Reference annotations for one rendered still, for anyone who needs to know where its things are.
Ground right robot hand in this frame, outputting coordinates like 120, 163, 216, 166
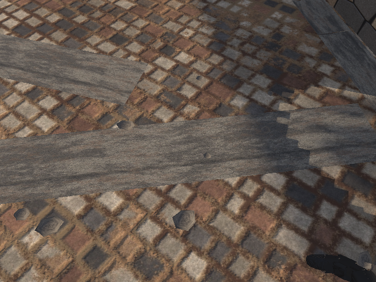
306, 254, 376, 282

